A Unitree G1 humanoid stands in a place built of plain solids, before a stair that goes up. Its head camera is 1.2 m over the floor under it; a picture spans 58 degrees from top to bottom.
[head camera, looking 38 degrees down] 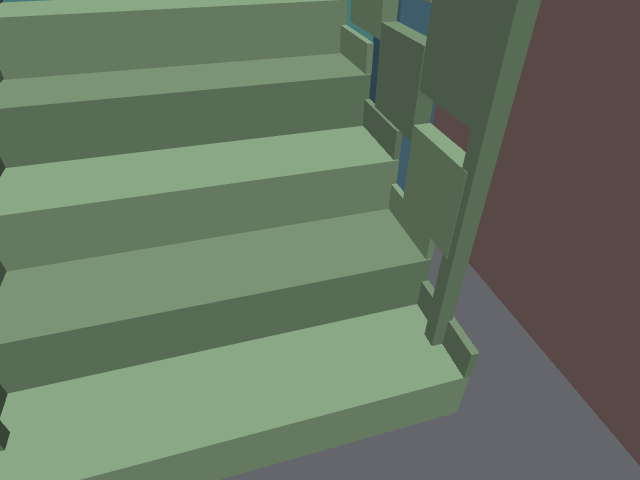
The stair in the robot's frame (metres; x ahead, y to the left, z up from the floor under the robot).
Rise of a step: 0.18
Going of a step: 0.28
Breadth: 1.22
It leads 16 degrees to the left of straight ahead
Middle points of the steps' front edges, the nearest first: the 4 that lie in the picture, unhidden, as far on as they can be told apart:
0.53 0.18 0.18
0.81 0.25 0.37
1.08 0.33 0.55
1.36 0.41 0.73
